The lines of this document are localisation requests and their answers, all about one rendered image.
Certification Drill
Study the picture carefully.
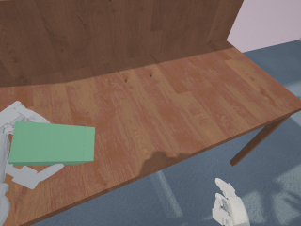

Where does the sponge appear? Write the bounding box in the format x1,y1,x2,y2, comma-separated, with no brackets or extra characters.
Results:
8,121,95,167

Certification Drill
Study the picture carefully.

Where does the left robot hand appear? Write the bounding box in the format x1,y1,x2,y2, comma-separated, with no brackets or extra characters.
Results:
0,101,64,189

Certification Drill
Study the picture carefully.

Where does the right robot hand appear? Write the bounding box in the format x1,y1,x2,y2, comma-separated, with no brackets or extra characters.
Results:
212,178,250,226

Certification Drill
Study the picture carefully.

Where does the left robot forearm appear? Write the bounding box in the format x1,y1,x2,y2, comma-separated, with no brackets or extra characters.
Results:
0,183,10,226

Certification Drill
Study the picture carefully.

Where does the table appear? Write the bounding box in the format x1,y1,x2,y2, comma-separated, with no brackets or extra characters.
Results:
0,0,301,226

